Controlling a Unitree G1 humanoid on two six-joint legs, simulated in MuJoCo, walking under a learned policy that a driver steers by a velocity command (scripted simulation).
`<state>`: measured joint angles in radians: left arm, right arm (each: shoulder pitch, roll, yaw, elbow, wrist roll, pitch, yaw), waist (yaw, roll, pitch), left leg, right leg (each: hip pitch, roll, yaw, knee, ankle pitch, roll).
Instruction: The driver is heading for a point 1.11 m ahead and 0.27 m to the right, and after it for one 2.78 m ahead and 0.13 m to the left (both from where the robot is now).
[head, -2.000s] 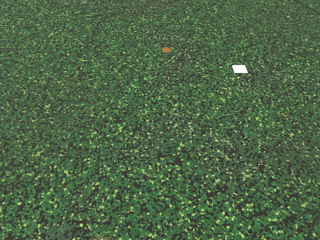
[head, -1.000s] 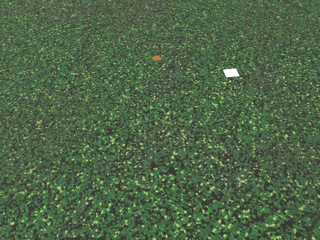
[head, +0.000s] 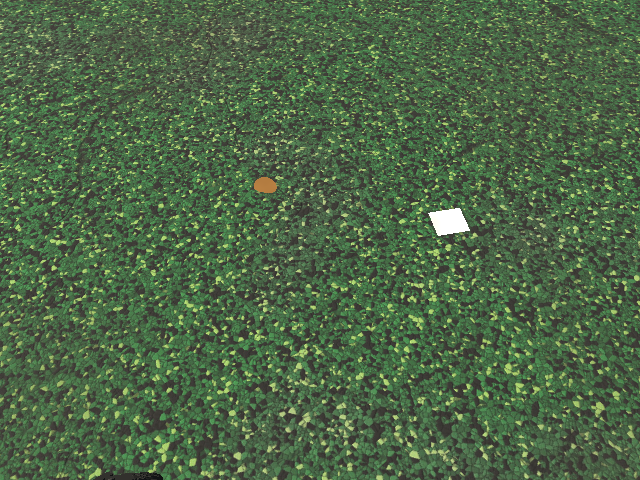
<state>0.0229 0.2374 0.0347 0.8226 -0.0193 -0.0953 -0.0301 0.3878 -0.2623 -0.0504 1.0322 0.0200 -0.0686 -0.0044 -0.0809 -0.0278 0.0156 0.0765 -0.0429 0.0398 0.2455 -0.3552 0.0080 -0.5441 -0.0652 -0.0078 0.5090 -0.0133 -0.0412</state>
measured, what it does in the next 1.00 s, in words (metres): walks ahead: right foot, then left foot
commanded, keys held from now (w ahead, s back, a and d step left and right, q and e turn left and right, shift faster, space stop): w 0.64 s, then w+e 0.36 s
